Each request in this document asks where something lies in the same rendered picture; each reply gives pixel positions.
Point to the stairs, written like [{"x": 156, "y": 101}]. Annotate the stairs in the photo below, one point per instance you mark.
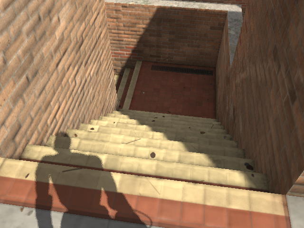
[
  {"x": 122, "y": 83},
  {"x": 155, "y": 145}
]

